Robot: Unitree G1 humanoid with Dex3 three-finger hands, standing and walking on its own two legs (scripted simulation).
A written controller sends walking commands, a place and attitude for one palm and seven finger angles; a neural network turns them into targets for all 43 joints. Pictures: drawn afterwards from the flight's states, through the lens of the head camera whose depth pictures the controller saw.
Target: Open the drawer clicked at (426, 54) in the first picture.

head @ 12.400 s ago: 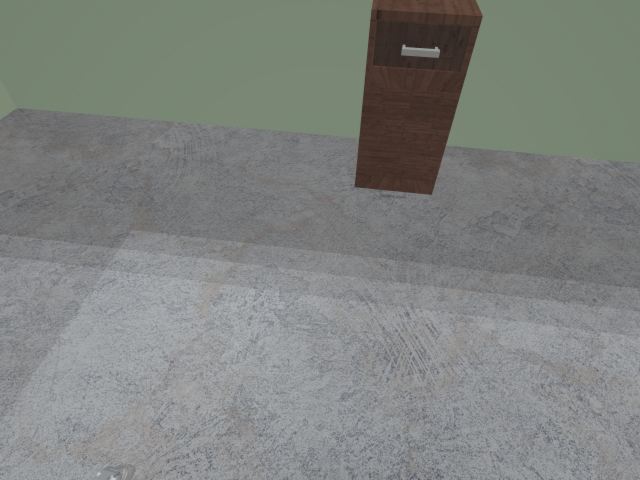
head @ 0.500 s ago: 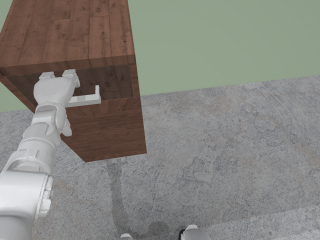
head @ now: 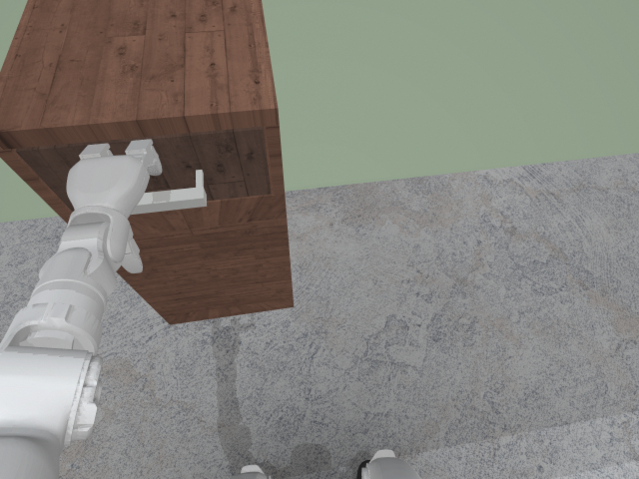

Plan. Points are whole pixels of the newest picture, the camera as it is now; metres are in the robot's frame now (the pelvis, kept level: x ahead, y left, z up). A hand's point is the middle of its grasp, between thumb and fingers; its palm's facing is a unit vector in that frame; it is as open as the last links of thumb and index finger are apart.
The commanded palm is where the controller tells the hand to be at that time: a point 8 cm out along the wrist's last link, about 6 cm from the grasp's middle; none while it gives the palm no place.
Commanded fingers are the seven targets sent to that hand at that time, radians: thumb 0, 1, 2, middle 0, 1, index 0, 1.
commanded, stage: move the hooked fingers above the handle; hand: left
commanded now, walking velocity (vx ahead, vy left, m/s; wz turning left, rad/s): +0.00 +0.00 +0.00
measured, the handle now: (160, 190) +0.54 +0.23 -0.04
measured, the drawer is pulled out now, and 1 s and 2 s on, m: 0.00 0.00 0.00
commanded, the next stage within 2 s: lower the fingers behind the handle in 0.38 s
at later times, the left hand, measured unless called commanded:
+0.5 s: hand (128, 206) +0.46 +0.24 +0.02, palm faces -0.03 -0.03 -1.00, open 13.8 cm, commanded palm +0.45 +0.24 +0.07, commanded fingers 0.00 -0.50 0.30 -0.30 -1.20 -0.30 -1.20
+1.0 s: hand (140, 219) +0.47 +0.24 -0.01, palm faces -0.05 +0.01 -1.00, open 13.9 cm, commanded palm +0.45 +0.23 +0.04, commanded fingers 0.00 -0.50 0.30 -0.30 -1.20 -0.30 -1.20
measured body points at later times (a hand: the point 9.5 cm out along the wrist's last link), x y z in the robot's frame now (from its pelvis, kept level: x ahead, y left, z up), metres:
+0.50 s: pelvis +0.00 -0.01 +0.00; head +0.10 -0.01 +0.44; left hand +0.46 +0.24 +0.08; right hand +0.01 -0.28 -0.13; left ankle -0.03 +0.11 -0.70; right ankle +0.01 -0.15 -0.70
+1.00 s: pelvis -0.01 -0.01 -0.02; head +0.11 -0.02 +0.42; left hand +0.46 +0.23 +0.04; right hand -0.01 -0.29 -0.15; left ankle -0.03 +0.11 -0.70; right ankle +0.01 -0.15 -0.70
